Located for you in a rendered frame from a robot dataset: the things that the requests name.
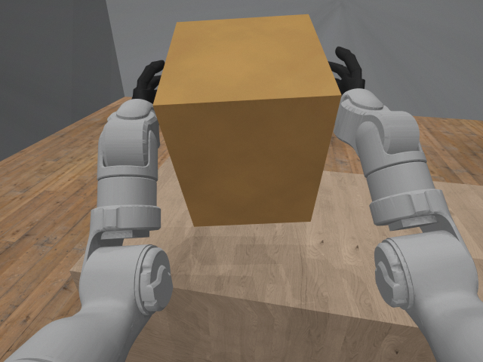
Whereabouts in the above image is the pedestal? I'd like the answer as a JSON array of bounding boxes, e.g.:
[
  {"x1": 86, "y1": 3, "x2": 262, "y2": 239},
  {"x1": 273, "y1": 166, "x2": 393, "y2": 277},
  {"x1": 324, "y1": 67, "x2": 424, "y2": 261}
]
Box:
[{"x1": 69, "y1": 156, "x2": 483, "y2": 362}]

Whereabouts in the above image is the robot right upper arm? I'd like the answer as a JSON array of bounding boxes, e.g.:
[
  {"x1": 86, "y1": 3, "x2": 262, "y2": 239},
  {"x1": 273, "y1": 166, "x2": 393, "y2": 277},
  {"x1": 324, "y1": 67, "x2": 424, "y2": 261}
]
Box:
[{"x1": 374, "y1": 230, "x2": 483, "y2": 362}]

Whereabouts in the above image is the carton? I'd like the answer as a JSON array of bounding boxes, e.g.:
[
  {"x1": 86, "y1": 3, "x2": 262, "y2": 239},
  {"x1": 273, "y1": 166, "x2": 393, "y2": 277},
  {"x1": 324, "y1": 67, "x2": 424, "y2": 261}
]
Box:
[{"x1": 153, "y1": 14, "x2": 342, "y2": 227}]

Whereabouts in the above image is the robot right hand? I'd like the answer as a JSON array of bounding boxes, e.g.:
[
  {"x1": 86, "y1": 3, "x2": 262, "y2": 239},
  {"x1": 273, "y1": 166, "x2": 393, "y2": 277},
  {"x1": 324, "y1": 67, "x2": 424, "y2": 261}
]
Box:
[{"x1": 328, "y1": 47, "x2": 365, "y2": 95}]

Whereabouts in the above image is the robot left forearm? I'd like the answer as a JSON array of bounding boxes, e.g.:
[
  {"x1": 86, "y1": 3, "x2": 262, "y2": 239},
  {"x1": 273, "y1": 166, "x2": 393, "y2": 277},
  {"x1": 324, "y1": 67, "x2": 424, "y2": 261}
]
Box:
[{"x1": 79, "y1": 99, "x2": 161, "y2": 303}]

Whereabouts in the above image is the robot right forearm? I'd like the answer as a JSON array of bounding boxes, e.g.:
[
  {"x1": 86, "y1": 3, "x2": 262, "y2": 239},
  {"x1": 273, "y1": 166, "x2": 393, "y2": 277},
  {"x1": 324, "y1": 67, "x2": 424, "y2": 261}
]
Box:
[{"x1": 334, "y1": 88, "x2": 478, "y2": 293}]

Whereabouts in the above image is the robot left upper arm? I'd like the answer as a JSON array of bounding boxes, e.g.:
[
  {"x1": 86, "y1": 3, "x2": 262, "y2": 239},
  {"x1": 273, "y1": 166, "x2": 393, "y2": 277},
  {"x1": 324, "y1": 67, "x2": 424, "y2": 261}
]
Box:
[{"x1": 4, "y1": 244, "x2": 173, "y2": 362}]

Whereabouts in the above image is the robot left hand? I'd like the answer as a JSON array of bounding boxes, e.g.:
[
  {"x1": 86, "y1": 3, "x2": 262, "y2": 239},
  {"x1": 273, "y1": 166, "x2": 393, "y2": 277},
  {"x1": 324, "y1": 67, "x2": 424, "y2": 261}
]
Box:
[{"x1": 132, "y1": 60, "x2": 165, "y2": 104}]

